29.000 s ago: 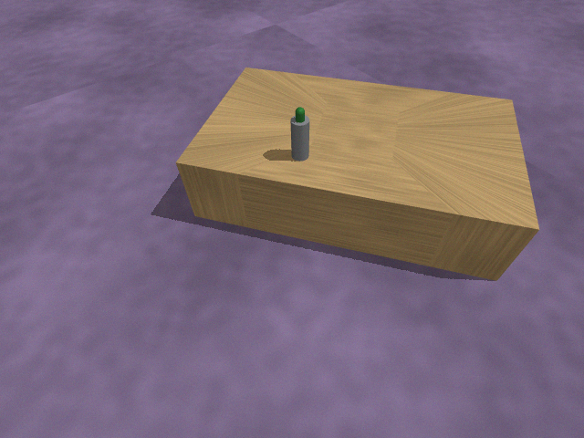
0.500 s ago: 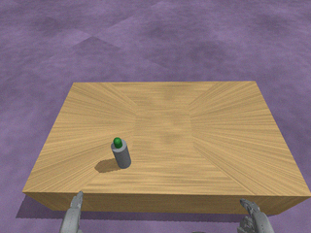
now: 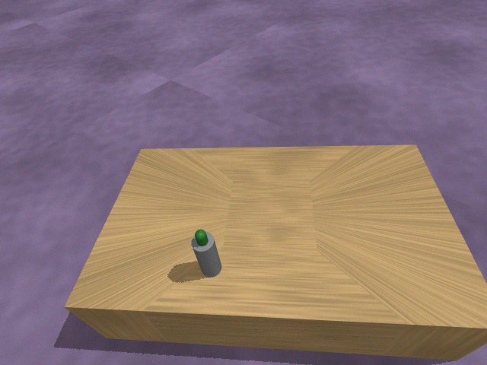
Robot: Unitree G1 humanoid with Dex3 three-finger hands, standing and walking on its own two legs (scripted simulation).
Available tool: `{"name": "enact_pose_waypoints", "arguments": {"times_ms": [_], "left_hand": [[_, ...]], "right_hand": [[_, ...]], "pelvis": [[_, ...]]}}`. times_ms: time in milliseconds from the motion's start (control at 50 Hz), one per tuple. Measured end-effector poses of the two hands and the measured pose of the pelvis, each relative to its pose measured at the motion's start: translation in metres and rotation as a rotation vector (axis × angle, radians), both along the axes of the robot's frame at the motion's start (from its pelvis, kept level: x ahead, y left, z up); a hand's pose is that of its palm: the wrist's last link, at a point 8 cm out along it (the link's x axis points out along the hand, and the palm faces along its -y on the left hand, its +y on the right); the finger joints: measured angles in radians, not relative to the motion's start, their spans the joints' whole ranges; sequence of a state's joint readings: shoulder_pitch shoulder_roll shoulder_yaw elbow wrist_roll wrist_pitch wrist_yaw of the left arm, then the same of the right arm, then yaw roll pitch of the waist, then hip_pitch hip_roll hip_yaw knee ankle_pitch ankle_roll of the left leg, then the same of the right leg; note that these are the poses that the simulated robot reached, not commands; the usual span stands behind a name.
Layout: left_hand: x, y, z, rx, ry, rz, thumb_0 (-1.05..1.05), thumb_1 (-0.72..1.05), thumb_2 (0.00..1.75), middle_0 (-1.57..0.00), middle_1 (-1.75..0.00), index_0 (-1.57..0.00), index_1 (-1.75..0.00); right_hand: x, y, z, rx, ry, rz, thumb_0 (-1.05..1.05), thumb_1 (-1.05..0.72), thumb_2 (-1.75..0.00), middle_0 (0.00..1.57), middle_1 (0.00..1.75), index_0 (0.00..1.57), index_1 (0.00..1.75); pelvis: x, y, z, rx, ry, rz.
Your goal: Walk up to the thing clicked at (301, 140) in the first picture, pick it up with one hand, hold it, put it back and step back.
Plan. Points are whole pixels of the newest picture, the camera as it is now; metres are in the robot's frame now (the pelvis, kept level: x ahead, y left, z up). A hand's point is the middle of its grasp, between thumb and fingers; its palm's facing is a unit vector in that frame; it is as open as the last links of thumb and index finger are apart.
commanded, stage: home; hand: left
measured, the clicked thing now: (206, 251) +0.52 +0.17 -0.34
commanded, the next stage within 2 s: stand in 0.90 s
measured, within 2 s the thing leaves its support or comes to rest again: neither
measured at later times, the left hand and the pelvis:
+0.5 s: hand out of the picture +0.04 +0.25 -0.15, palm faces -0.01 -0.93 -0.38, open 17.5 cm; pelvis -0.01 -0.01 +0.00, yaw +0 degrees
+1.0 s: hand out of the picture +0.08 +0.26 -0.14, palm faces +0.00 -0.93 -0.37, open 17.5 cm; pelvis +0.01 +0.00 +0.01, yaw +0 degrees
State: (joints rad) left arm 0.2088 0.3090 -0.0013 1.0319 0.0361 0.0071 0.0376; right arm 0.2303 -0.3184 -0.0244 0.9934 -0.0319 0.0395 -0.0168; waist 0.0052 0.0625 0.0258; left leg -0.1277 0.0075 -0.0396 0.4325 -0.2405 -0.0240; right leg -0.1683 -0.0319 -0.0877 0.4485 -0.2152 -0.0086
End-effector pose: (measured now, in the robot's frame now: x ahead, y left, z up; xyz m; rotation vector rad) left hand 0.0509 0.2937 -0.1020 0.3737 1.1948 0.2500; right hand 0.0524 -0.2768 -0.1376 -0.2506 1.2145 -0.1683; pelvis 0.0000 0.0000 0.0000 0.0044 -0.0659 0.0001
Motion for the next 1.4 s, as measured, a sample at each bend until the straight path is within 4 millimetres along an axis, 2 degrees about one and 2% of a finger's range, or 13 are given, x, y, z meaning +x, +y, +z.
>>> {"name": "enact_pose_waypoints", "arguments": {"times_ms": [320,600,760,940,1080,1140,1220,1320,1400], "left_hand": [[-0.023,-0.006,-0.006,-0.026,0.065,0.035,0.0,-0.54,0.05,-0.05,-0.06,-0.06,-0.06],[-0.013,-0.002,-0.008,-0.037,0.079,0.031,0.0,-0.54,0.05,-0.05,-0.06,-0.06,-0.06],[0.002,0.001,-0.007,-0.043,0.066,0.026,0.0,-0.54,0.05,-0.05,-0.06,-0.06,-0.06],[0.019,0.004,-0.004,-0.045,0.04,0.023,0.0,-0.54,0.05,-0.05,-0.06,-0.06,-0.06],[0.025,0.006,-0.003,-0.044,0.038,0.024,0.0,-0.53,0.07,-0.07,-0.08,-0.08,-0.08],[0.025,0.006,-0.003,-0.043,0.041,0.027,0.0,-0.45,0.15,-0.11,-0.14,-0.12,-0.14],[0.026,0.007,-0.003,-0.042,0.046,0.03,0.0,-0.26,0.34,-0.15,-0.21,-0.16,-0.21],[0.026,0.006,-0.003,-0.044,0.049,0.031,0.0,0.07,0.62,-0.18,-0.27,-0.19,-0.27],[0.027,0.005,-0.004,-0.047,0.052,0.03,0.0,0.36,0.76,-0.19,-0.29,-0.2,-0.29]], "right_hand": [[-0.013,-0.011,0.004,-0.017,0.04,0.014,0.01,-0.9,-0.9,0.2,0.3,0.21,0.3],[-0.024,-0.014,0.005,-0.031,0.087,0.002,0.01,-0.9,-0.9,0.2,0.3,0.21,0.3],[-0.014,-0.01,0.007,-0.033,0.082,0.003,0.01,-0.9,-0.9,0.2,0.3,0.21,0.3],[0.009,-0.007,0.01,-0.038,0.043,0.012,0.01,-0.9,-0.9,0.2,0.3,0.21,0.3],[0.022,-0.009,0.013,-0.044,0.024,0.017,0.01,-0.9,-0.9,0.2,0.3,0.21,0.3],[0.025,-0.01,0.014,-0.046,0.024,0.018,0.01,-0.9,-0.9,0.2,0.3,0.21,0.3],[0.028,-0.011,0.014,-0.048,0.026,0.019,0.01,-0.91,-0.9,0.2,0.3,0.21,0.3],[0.03,-0.013,0.015,-0.05,0.029,0.018,0.01,-0.91,-0.9,0.2,0.3,0.21,0.3],[0.031,-0.013,0.015,-0.05,0.032,0.019,0.01,-0.91,-0.9,0.2,0.3,0.21,0.3]], "pelvis": [[-0.01,-0.006,0.003,-0.003,-0.007,0.003],[-0.007,-0.004,0.004,-0.004,0.008,-0.002],[0.0,0.0,0.005,-0.003,0.012,-0.005],[0.006,0.003,0.006,-0.001,0.011,-0.004],[0.009,0.004,0.007,-0.001,0.017,-0.003],[0.011,0.004,0.007,0.0,0.02,-0.002],[0.013,0.004,0.007,-0.001,0.022,-0.001],[0.015,0.003,0.008,-0.002,0.023,-0.001],[0.016,0.002,0.008,-0.001,0.025,-0.001]]}}
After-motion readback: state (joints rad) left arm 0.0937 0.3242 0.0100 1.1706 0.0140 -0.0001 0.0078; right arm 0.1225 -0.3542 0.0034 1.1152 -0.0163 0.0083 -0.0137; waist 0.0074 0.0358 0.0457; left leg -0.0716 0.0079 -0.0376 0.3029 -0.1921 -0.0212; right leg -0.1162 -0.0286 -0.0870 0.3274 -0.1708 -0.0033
